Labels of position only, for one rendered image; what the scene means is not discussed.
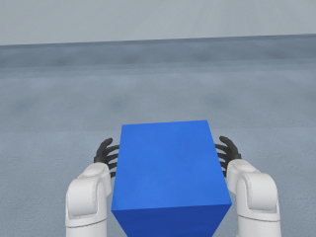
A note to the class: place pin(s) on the robot left forearm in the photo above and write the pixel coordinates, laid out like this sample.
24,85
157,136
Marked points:
86,202

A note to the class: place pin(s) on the carton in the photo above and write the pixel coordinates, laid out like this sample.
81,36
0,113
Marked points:
169,181

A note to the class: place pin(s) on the robot right forearm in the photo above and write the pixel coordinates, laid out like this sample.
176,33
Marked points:
256,200

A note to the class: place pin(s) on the robot right hand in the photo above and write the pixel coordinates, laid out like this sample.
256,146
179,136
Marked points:
231,153

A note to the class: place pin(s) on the robot left hand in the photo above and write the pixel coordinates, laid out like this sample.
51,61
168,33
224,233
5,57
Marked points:
102,155

